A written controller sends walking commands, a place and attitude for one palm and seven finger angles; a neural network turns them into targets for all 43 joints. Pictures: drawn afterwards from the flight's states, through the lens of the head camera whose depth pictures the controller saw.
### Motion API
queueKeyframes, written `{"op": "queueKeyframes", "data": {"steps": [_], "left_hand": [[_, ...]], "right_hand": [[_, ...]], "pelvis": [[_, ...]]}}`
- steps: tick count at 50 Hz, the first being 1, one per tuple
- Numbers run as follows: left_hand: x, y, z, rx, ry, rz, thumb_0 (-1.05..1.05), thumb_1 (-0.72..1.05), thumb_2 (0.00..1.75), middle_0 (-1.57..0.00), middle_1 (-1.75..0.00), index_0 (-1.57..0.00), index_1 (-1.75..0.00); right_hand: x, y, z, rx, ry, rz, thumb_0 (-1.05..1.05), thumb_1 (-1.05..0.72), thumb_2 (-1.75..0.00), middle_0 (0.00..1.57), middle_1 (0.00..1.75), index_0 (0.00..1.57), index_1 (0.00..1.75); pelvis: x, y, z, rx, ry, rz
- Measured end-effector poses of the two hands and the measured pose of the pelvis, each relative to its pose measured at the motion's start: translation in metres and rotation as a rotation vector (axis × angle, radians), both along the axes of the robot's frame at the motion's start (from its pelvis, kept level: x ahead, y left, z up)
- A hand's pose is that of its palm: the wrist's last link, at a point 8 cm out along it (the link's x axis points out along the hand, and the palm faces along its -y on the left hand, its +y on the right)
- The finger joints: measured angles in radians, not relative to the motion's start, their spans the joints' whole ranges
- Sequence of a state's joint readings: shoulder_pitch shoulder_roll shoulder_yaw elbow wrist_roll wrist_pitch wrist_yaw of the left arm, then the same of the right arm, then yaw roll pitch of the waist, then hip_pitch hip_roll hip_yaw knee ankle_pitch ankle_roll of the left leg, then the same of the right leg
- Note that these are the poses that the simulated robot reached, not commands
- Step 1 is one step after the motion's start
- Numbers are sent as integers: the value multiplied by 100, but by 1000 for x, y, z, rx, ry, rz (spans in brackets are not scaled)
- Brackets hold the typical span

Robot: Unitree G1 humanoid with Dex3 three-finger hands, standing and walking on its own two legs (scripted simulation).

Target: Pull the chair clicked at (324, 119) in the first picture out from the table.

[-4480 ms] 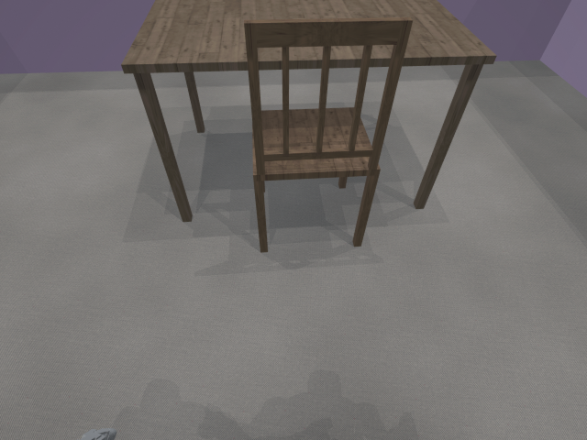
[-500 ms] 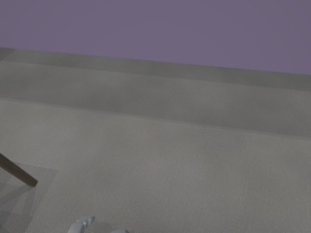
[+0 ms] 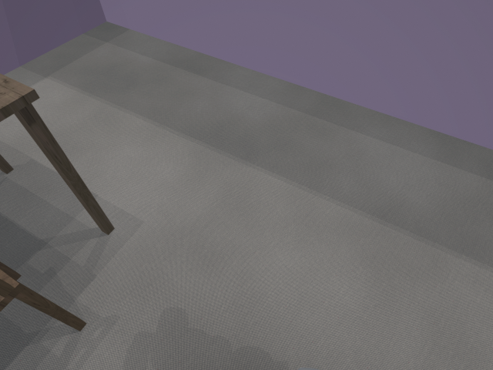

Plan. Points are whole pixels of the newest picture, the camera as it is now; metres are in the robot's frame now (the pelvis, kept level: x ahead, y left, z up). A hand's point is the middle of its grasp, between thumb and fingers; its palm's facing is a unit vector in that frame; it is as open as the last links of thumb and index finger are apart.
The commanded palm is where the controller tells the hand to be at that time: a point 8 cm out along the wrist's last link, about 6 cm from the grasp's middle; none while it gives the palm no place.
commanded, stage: turn to face it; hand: left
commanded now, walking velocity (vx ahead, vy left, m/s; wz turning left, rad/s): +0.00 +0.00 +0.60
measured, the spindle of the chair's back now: out of the picture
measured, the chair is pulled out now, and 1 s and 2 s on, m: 0.00 0.00 0.00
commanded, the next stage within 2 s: take the last steps up to it in 1.72 s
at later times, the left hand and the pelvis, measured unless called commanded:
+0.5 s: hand out of the picture -0.07 +0.20 -0.19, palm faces +0.38 -0.90 -0.23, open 7.4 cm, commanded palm none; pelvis -0.03 -0.01 -0.02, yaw +20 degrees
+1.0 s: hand out of the picture -0.05 +0.19 -0.14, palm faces +0.58 -0.76 -0.28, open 7.4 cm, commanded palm none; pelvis -0.03 -0.04 -0.01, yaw +38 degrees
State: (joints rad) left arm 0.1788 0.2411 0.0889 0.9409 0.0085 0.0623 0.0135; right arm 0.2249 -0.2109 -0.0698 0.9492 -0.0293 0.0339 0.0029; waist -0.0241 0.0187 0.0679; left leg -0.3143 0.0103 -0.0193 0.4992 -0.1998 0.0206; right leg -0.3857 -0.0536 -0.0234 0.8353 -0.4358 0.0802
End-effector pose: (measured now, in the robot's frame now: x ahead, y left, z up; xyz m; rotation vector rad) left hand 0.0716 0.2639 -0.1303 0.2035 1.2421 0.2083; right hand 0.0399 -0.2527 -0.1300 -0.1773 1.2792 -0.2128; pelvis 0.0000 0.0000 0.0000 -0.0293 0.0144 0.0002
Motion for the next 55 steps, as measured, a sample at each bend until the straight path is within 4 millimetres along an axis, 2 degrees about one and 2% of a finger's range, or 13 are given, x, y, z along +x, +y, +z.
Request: {"op": "queueKeyframes", "data": {"steps": [6,9,12,16,19,24,27,31,36,41,46,50,55], "left_hand": [[-14,-23,7,44,-98,50,0,91,90,-20,-30,-20,-30],[-34,-35,13,40,-104,91,0,91,90,-20,-30,-20,-30],[-54,-43,13,26,-87,125,0,91,90,-20,-30,-20,-30],[-81,-48,7,-3,-62,181,0,90,90,-20,-30,-21,-30],[-106,-44,-2,-23,-36,236,0,90,90,-21,-30,-21,-30],[-154,-22,-28,-51,19,350,0,90,90,-21,-30,-21,-30],[-175,-10,-29,-43,69,396,1,90,90,-21,-30,-21,-30],[-180,2,-17,-28,51,434,1,91,90,-20,-30,-20,-30],[-171,8,-2,4,-19,464,1,91,90,-20,-30,-20,-30],[-152,2,9,36,-95,485,1,91,90,-20,-30,-20,-30],[-141,-19,16,83,-173,506,0,91,90,-20,-30,-20,-30],[-155,-42,24,82,-170,550,0,90,90,-20,-30,-21,-30],[-185,-64,21,56,-129,628,0,90,90,-21,-30,-21,-30]], "right_hand": [[34,-37,-16,9,-51,85,1,-91,-90,20,30,20,30],[54,-44,-11,5,-70,137,1,-91,-90,20,30,20,30],[73,-43,-3,9,-101,190,1,-91,-90,20,30,20,30],[95,-30,5,9,-114,271,1,-91,-90,19,30,20,30],[111,-11,8,4,-120,343,1,-91,-90,19,30,20,30],[134,33,8,-15,-170,466,1,-91,-90,19,30,20,30],[133,51,13,-11,-189,499,1,-91,-90,20,30,20,30],[120,63,16,-6,-154,521,0,-91,-90,20,30,20,30],[105,64,11,14,-88,542,0,-91,-90,20,30,21,30],[97,52,0,30,-30,556,1,-91,-90,20,30,21,30],[105,31,-20,49,1,576,1,-91,-90,20,30,21,30],[119,25,-19,44,13,620,1,-91,-90,20,30,20,30],[136,32,-11,36,10,693,1,-91,-90,20,30,20,30]], "pelvis": [[-10,-28,-12,24,-8,87],[-13,-33,-7,37,-22,134],[-16,-36,-3,52,-31,178],[-20,-36,-2,61,-30,237],[-25,-30,-4,57,-23,278],[-32,-10,-18,36,-9,349],[-37,-5,-16,26,-13,369],[-40,-2,-6,13,-14,412],[-40,-3,0,9,-10,470],[-37,-15,-1,15,-6,535],[-31,-35,-11,35,-2,597],[-30,-42,-5,53,-15,661],[-31,-43,-1,67,-20,732]]}}
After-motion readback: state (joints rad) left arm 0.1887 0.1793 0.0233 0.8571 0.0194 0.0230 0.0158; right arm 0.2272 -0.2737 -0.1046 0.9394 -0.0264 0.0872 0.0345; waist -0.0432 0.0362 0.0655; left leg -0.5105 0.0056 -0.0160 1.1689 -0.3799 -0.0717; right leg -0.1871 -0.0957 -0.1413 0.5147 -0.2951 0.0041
